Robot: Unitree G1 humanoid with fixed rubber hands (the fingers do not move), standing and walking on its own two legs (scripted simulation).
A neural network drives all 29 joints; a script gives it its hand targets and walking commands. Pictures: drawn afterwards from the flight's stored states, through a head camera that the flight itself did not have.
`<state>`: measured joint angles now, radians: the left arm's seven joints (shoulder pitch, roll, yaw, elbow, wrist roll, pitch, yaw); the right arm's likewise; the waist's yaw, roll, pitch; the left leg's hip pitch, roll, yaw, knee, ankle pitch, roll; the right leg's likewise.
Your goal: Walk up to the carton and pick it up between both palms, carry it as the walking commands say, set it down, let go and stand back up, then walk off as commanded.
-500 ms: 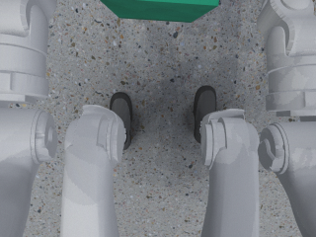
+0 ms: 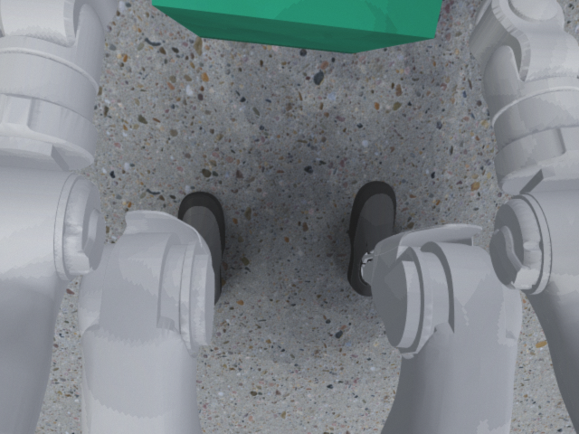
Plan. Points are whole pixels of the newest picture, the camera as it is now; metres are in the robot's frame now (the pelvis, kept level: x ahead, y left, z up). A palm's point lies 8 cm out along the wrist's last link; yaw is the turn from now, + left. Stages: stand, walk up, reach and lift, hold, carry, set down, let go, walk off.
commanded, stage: reach and lift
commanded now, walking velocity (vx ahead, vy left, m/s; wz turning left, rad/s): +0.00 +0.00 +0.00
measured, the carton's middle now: out of the picture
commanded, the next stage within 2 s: none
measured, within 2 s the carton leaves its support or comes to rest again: leaves its support in 1.54 s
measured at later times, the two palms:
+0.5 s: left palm out of the picture +0.55 +0.18 -0.21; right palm out of the picture +0.55 -0.17 -0.20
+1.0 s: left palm out of the picture +0.55 +0.17 -0.20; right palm out of the picture +0.56 -0.14 -0.20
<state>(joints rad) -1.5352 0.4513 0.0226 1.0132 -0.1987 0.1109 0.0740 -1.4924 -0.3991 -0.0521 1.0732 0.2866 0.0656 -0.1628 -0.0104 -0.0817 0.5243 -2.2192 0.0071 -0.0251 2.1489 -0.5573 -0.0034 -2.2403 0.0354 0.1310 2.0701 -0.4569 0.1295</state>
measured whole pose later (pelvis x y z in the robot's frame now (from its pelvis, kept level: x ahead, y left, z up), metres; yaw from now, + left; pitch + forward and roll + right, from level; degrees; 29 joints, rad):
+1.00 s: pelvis +0.00 +0.00 +0.00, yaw +0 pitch +35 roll -1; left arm -1.52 0.43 -0.06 1.02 -0.23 0.11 0.07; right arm -1.58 -0.28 -0.16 1.14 0.28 0.04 -0.16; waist -0.01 -0.06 0.51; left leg -2.21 0.01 -0.03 2.17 -0.56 -0.01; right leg -2.23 0.04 0.13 2.09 -0.46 0.13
